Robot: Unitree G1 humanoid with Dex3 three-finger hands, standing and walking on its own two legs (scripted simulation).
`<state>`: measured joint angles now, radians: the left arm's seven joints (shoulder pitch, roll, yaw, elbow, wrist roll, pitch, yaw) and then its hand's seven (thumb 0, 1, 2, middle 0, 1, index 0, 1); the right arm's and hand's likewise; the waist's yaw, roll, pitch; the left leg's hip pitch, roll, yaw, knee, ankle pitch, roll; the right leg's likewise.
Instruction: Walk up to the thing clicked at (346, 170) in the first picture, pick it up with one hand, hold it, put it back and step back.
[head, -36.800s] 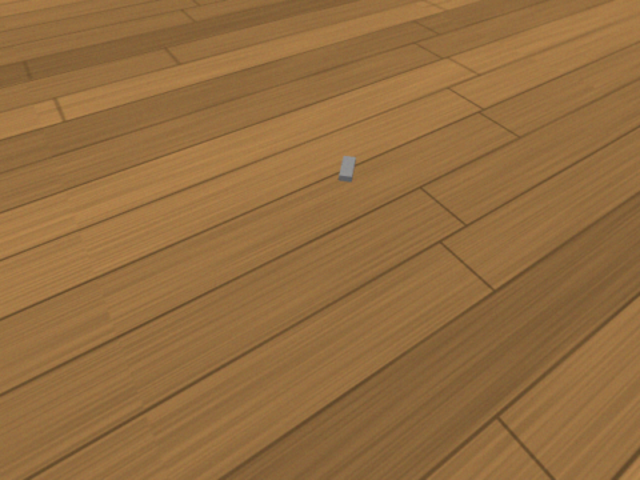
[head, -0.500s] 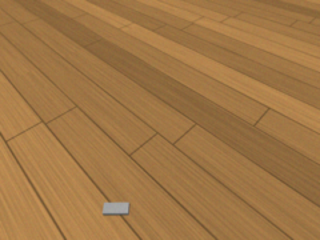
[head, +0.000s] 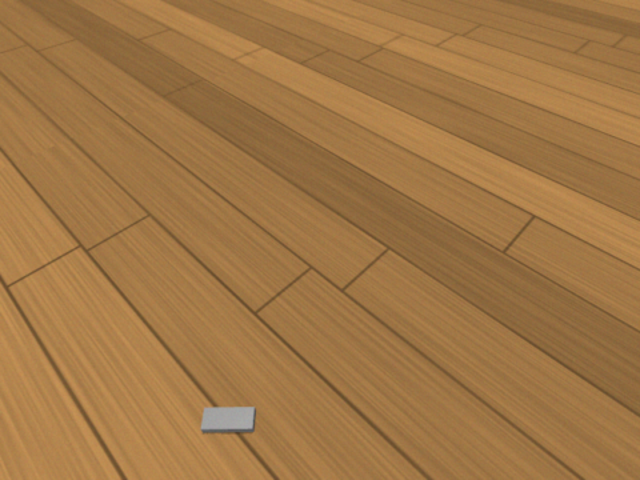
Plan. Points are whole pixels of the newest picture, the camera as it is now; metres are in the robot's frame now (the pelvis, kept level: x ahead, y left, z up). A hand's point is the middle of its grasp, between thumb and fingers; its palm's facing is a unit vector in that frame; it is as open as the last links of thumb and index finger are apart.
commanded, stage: stand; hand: left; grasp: from above
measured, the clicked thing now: (229, 419) +0.42 +0.28 -0.77
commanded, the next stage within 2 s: step back in 0.14 s
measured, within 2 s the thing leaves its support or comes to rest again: neither
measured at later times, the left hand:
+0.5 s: hand out of the picture +0.09 +0.32 -0.18, palm faces +0.01 -0.93 -0.36, open 7.4 cm
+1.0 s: hand out of the picture -0.07 +0.32 -0.16, palm faces -0.07 -0.92 -0.39, open 7.4 cm
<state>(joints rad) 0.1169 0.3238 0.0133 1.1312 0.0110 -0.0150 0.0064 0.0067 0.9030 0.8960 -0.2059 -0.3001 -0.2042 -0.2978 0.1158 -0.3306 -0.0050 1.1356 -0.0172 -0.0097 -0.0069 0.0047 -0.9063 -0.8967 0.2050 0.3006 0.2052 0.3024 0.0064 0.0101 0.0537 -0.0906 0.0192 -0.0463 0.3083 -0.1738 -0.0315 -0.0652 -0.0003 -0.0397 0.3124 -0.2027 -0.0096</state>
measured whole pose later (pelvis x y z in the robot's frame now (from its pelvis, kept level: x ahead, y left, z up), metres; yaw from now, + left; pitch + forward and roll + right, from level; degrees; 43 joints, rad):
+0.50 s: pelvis -0.05 +0.06 -0.03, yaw +1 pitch -2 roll -1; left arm 0.01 0.40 0.07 0.90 0.00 0.05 0.03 0.01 0.90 0.90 -0.21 -0.30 -0.20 -0.30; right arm 0.14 -0.38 -0.06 0.96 -0.03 0.03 0.01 0.00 -0.91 -0.90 0.20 0.30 0.20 0.30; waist -0.01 -0.05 0.22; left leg -0.28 -0.03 -0.02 0.66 -0.34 0.04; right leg -0.38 -0.02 0.09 0.82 -0.48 0.00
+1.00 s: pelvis -0.16 +0.06 -0.02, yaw -4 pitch -3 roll +0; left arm 0.20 0.36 0.07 0.87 0.03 0.04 -0.01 0.01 0.90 0.90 -0.21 -0.30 -0.21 -0.30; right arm 0.11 -0.38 -0.05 0.87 -0.01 0.05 -0.01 0.00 -0.90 -0.90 0.21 0.30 0.21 0.30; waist 0.02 0.02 0.16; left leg -0.47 -0.07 -0.06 0.92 -0.45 0.00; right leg -0.25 0.01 0.03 0.64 -0.35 -0.02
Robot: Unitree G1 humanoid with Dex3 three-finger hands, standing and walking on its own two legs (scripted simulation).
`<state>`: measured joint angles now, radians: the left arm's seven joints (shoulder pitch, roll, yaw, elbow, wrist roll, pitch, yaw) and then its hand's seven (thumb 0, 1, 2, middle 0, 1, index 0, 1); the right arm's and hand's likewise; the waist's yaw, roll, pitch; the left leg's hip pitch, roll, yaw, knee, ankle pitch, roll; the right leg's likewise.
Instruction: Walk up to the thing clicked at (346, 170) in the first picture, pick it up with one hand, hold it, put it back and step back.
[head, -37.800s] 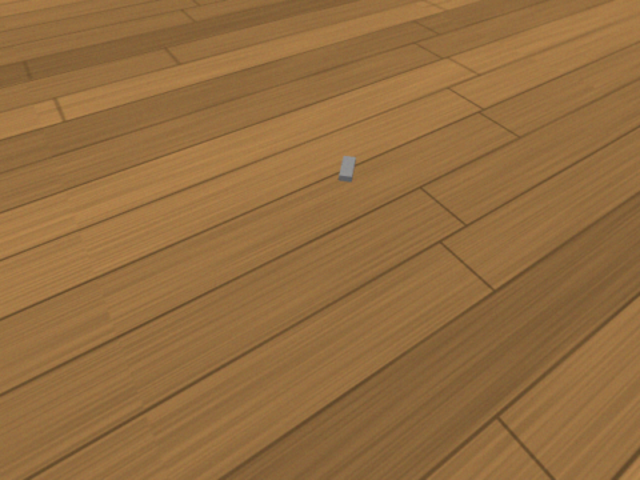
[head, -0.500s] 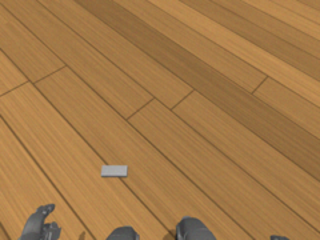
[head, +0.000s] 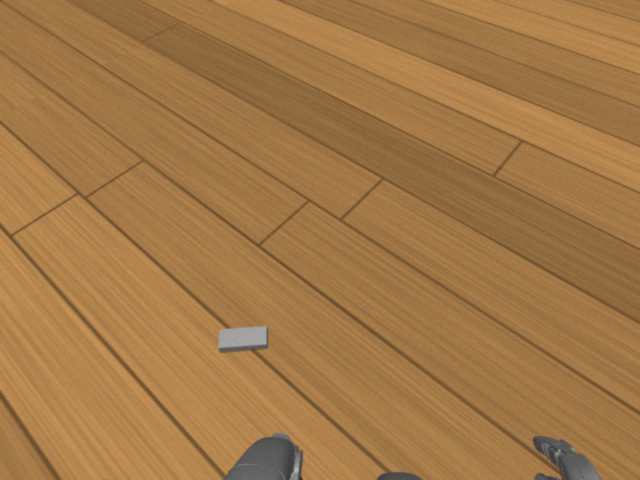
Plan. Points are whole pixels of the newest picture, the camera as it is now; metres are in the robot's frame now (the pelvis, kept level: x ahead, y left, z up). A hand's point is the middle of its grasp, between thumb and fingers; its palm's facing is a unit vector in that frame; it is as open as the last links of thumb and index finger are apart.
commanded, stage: step back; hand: left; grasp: from above
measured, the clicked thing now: (243, 338) +0.57 +0.27 -0.74
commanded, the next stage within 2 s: none
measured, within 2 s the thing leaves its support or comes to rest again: neither
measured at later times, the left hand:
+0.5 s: hand out of the picture -0.05 +0.29 -0.15, palm faces +0.04 -0.93 -0.36, open 7.4 cm
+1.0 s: hand out of the picture -0.22 +0.26 -0.14, palm faces +0.05 -0.91 -0.41, open 7.4 cm
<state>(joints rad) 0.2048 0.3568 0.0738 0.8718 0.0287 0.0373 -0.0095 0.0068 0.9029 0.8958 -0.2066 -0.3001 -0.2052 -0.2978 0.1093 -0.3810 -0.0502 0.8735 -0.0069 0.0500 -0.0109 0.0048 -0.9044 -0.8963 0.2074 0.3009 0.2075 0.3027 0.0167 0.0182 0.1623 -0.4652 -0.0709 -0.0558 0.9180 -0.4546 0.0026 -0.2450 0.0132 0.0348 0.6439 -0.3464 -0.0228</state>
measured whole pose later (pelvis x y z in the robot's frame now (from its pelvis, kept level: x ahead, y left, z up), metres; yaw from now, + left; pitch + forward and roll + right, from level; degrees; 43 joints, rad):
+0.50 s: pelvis -0.15 +0.02 +0.01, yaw +2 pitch -3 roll -2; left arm 0.17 0.41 0.09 0.81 0.01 0.07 0.02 0.01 0.90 0.90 -0.21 -0.30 -0.20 -0.30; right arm 0.14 -0.34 -0.04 0.84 -0.03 0.01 -0.02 0.01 -0.90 -0.90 0.21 0.30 0.21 0.30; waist 0.01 -0.05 0.18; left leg -0.31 0.02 0.01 0.57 -0.22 0.03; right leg -0.43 0.11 0.16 1.21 -0.50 0.02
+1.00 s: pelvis -0.32 -0.02 -0.01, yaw +5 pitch -2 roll +1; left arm 0.14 0.39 0.07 0.77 0.03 0.06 0.01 0.01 0.90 0.90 -0.21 -0.30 -0.21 -0.30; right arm 0.23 -0.38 -0.05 0.88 -0.02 0.03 -0.02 0.01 -0.91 -0.90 0.21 0.30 0.21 0.30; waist 0.00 -0.03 0.17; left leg -0.26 -0.05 -0.01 0.67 -0.37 0.01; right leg -0.39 -0.08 -0.03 0.73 -0.30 0.02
